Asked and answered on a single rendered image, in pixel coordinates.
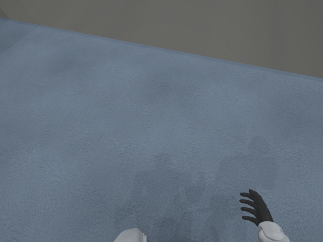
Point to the right robot forearm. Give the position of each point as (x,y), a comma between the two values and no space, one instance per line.
(270,232)

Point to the robot right hand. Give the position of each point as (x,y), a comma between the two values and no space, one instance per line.
(261,211)

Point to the robot left thigh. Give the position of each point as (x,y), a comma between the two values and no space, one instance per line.
(131,235)

